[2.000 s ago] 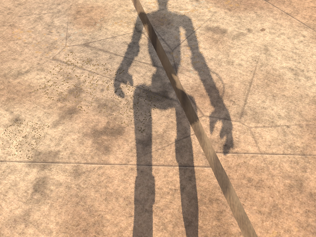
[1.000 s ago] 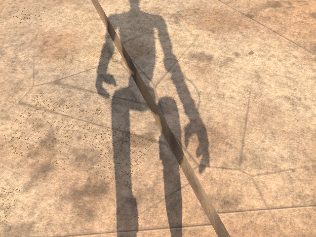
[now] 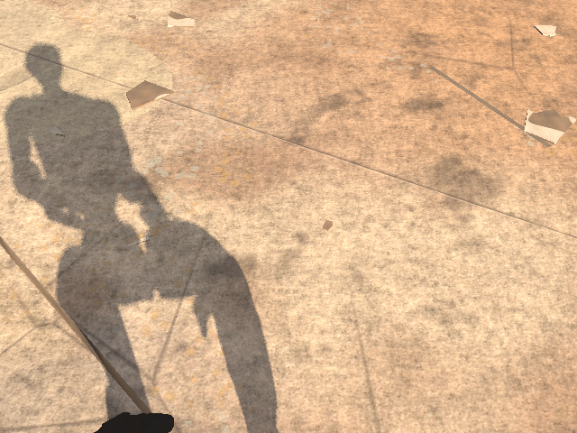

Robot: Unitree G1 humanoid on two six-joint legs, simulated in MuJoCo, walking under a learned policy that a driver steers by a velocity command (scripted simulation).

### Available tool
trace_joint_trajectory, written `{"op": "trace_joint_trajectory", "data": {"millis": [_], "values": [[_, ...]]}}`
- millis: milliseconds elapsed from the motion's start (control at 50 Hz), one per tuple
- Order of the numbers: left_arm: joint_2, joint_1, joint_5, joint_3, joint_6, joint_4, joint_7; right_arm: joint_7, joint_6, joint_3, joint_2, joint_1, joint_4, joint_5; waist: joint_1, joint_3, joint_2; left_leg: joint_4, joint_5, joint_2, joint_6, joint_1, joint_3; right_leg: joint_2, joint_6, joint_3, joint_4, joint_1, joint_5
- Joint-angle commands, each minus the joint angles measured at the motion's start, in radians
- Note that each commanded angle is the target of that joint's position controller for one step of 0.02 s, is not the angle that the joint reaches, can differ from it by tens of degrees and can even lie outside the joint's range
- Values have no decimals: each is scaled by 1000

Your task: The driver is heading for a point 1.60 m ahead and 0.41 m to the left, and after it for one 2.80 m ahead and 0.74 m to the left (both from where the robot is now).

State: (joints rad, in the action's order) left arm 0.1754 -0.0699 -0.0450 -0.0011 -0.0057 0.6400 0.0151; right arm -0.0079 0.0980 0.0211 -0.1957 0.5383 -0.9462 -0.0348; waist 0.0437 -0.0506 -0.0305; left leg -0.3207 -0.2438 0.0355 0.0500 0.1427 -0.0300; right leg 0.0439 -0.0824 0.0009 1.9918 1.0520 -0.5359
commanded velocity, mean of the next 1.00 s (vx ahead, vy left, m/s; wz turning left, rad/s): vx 0.50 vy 0.00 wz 0.50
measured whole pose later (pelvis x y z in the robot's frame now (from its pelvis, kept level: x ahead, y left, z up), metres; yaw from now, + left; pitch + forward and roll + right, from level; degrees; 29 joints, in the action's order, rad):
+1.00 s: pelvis +0.52 +0.01 +0.13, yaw +32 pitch +1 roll +1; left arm 0.25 -0.10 -0.05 -0.03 -0.02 0.64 0.00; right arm 0.02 0.05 0.07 -0.27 0.38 -0.77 -0.01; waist 0.04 0.04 -0.03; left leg -0.33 -0.19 0.17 0.15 0.15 0.04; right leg 0.12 0.03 -0.06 1.14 0.68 -0.23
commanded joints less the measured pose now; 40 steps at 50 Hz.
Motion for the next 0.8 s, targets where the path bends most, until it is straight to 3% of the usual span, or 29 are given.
{"op": "trace_joint_trajectory", "data": {"millis": [20, 60, 80, 100, 120, 140, 160, 180, 200, 220, 240, 260, 280, 300, 340, 380, 400, 440, 460, 480, 540, 600, 660, 700, 720, 740, 760, 780, 800], "values": [[-12, 247, 9, 42, -26, -210, -4, -13, 9, 22, -128, 42, 1, 7, -30, 128, 51, 185, -154, -240, 159, -41, 294, 56, 7, 6, -143, 319, 32], [-5, 263, 6, 52, -15, -244, -20, -36, -10, 30, -151, -12, 23, 31, -44, 100, 43, 332, 48, -231, 178, 108, 245, 71, 24, 59, -461, 11, 142], [-19, 237, 13, 53, -10, -235, -21, -36, -13, 38, -168, -59, 50, 35, -54, 83, 88, 352, 226, -239, 164, 171, 205, 72, 20, 49, -586, -189, 155], [-21, 146, 25, 47, -1, -190, -22, -22, -17, 44, -185, -109, 75, 38, -76, 28, 101, 325, 420, -206, 155, 200, 121, 31, 12, 109, -677, -383, 118], [-18, 61, 25, 35, 4, -160, -17, -7, -17, 56, -222, -103, 72, 41, -98, -29, 163, 239, 760, -216, 152, 147, 88, -20, -9, 150, -691, -499, 51], [5, -27, 30, 16, 3, -129, -9, 5, -17, 58, -223, -70, 61, 42, -123, -98, 190, 84, 1127, -228, 139, 43, 76, -73, -25, 164, -719, -573, -9], [36, -170, 31, -6, -15, -93, -2, 17, -17, 61, -221, -69, 55, 44, -206, -181, 191, -158, 1322, -222, 108, -14, 70, -115, -44, 129, -874, -710, 33], [132, -285, -2, -44, -38, -73, 6, 29, -1, 66, -204, -94, 79, 41, -260, -249, 157, -487, 1178, -186, 71, 73, 63, -3, -77, -96, -1007, -839, -100], [285, -368, -26, -86, -48, -39, 8, 45, 4, 52, -72, -161, 193, 53, -254, -300, -263, -867, 91, 8, 6, 400, 85, 293, -100, -666, -1453, -960, -207], [284, -291, 9, -90, -31, -22, 7, 57, -6, 59, -47, -99, 200, 15, -153, -297, -225, -1115, -47, 47, 24, 543, 254, 374, -102, -1044, -1697, -936, -318], [219, -160, 24, -75, -33, -27, 2, 50, -21, 62, -39, -110, 212, -5, -71, -131, -129, -1197, -14, -6, 34, 602, 232, 380, -98, -931, -1676, -785, -457], [129, -99, 24, -53, -33, 4, -5, 42, -39, 62, -33, -152, 227, -11, -38, 28, -98, -1214, 3, -50, 39, 642, 131, 331, -99, -746, -1623, -649, -497], [63, -77, 19, -37, -42, 31, -11, 34, -55, 64, -27, -168, 233, -7, -15, 111, -75, -1180, 13, -64, 38, 636, 120, 296, -65, -573, -1585, -538, -406], [29, -67, 16, -29, -53, 58, -11, 30, -70, 64, -27, -155, 236, 2, 17, 133, -78, -1130, 43, -67, 28, 590, 133, 259, -25, -429, -1585, -473, -261], [50, -87, 11, -45, -84, 104, -15, 33, -86, 68, -39, -168, 255, 10, 36, 114, -103, -1110, 119, -51, 24, 574, 122, 250, -21, -280, -1619, -489, -77], [61, -142, 22, -55, -109, 140, -15, 26, -96, 72, -48, -232, 271, 2, 22, 113, -94, -1123, 163, -40, 21, 658, 115, 251, -38, -193, -1669, -594, 39], [64, -172, 25, -57, -115, 155, -13, 23, -99, 74, -61, -264, 279, 1, 16, 115, -52, -1087, 178, -46, 20, 688, 128, 246, -33, -145, -1712, -646, 86], [81, -217, 19, -63, -119, 177, -7, 26, -98, 73, -78, -360, 315, -3, -1, 126, -46, -968, 151, -48, 16, 735, 98, 225, -25, -51, -1790, -776, 178], [102, -235, 18, -67, -117, 168, -2, 34, -102, 73, -94, -394, 322, -1, -25, 126, -37, -876, 160, -32, 6, 720, 40, 198, -43, 10, -1818, -816, 239], [90, -259, 18, -65, -110, 175, 6, 42, -105, 74, -92, -408, 322, 3, -27, 121, -7, -811, 175, -32, -1, 701, 41, 179, -37, 61, -1824, -861, 307], [110, -291, 19, -65, -101, 164, 25, 74, -106, 56, -58, -463, 327, 10, -68, 102, -15, -544, 220, -29, -1, 601, -60, 148, -32, 189, -1847, -976, 445], [174, -326, 23, -77, -102, 163, 32, 100, -96, 49, -61, -522, 351, 2, -92, 108, -27, -369, 241, -32, 26, 547, -94, 198, -5, 240, -1823, -1126, 677], [201, -372, 27, -81, -77, 180, 35, 92, -96, 52, -80, -525, 355, 2, -95, 96, -66, -273, 143, 30, 75, 439, -169, 208, 10, 285, -1702, -1217, 1136], [238, -375, 29, -92, -54, 180, 33, 77, -96, 66, -111, -424, 332, 5, -44, 43, -93, -262, 35, 81, 119, 350, -185, 221, 4, 289, -1508, -1270, 1417], [257, -363, 33, -97, -44, 171, 25, 65, -87, 79, -133, -343, 309, 5, -8, -2, -94, -224, -15, 100, 141, 262, -168, 224, -10, 281, -1363, -1251, 1410], [262, -327, 40, -98, -40, 154, 18, 50, -72, 95, -158, -204, 266, -4, 68, -54, -56, -130, 26, 107, 163, 67, -129, 203, -7, 285, -1148, -1136, 1251], [215, -313, 27, -89, -43, 123, 18, 40, -71, 118, -223, -108, 250, -7, 102, -115, -8, -175, -61, -50, 194, -193, 76, 174, 5, 258, -902, -855, 800], [143, -278, 37, -77, -52, 20, 8, 48, -82, 146, -343, -153, 278, -4, 40, -162, 226, -76, -62, -318, 394, -464, 688, -94, 79, 189, -497, -370, 11], [183, -179, 25, -79, -65, -14, 8, 47, -87, 141, -308, -132, 305, 19, 85, -207, 40, 16, 35, -364, 423, -474, 784, -59, 79, -42, -411, -253, 65]]}}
